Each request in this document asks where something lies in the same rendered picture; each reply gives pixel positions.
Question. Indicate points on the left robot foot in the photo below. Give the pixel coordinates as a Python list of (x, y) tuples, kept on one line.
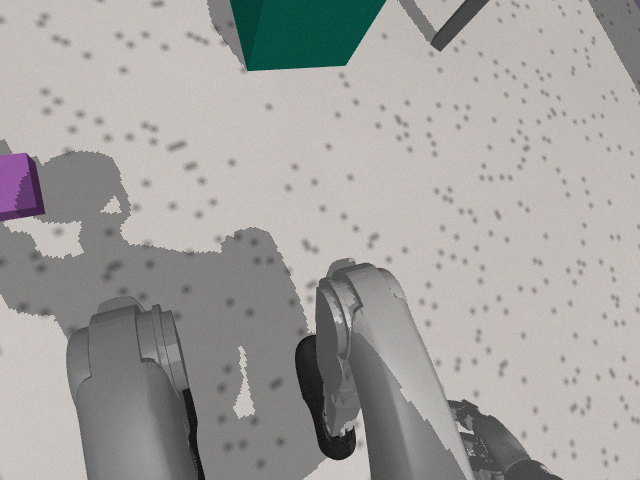
[(193, 422)]

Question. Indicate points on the right robot hand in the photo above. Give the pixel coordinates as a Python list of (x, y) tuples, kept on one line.
[(494, 446)]

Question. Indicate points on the right robot foot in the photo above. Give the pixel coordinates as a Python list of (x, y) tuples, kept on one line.
[(311, 385)]

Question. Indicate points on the right robot arm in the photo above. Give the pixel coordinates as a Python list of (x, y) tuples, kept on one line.
[(529, 470)]

